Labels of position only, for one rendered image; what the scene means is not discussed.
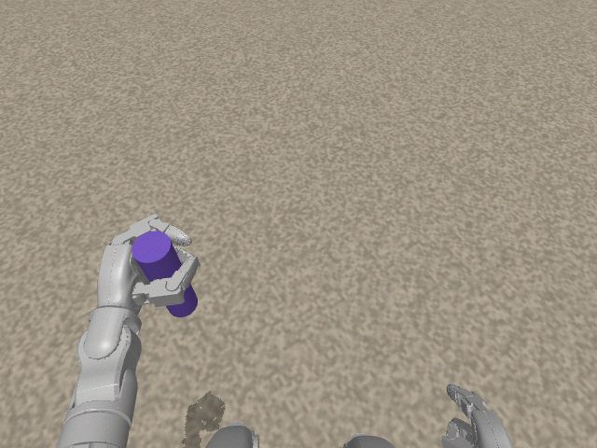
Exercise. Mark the left robot hand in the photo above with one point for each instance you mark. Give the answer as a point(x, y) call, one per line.
point(121, 281)

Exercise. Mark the can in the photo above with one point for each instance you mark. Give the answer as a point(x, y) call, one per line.
point(155, 254)

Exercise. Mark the right robot hand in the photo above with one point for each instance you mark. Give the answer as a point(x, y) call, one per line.
point(486, 429)

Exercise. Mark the left robot arm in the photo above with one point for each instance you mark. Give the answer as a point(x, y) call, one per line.
point(101, 408)

